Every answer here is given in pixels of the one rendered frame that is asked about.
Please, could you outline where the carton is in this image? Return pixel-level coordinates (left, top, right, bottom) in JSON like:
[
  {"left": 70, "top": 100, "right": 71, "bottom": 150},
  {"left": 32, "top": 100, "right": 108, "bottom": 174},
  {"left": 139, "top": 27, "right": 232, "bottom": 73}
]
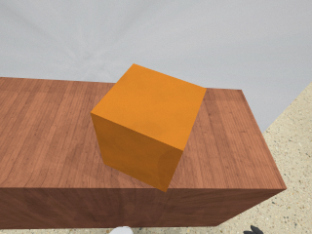
[{"left": 90, "top": 63, "right": 207, "bottom": 192}]

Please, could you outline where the pedestal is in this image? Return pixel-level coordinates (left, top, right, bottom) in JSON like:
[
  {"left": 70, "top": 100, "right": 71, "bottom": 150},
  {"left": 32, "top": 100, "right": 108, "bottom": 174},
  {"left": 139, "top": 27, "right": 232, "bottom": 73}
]
[{"left": 0, "top": 77, "right": 288, "bottom": 230}]

